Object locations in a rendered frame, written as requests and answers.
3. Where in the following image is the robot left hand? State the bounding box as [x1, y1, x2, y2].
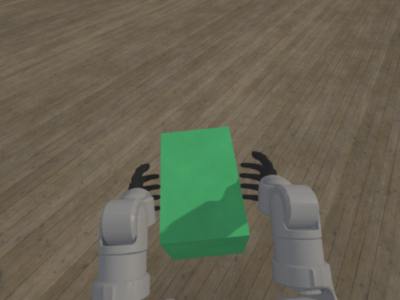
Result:
[128, 163, 161, 211]

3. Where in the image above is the robot right hand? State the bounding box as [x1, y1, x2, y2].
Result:
[239, 151, 277, 201]

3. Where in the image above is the robot right forearm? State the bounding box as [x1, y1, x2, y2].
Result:
[258, 175, 338, 300]

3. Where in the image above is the carton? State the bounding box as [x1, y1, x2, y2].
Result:
[160, 126, 250, 260]

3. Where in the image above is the robot left forearm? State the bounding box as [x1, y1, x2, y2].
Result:
[91, 187, 156, 300]

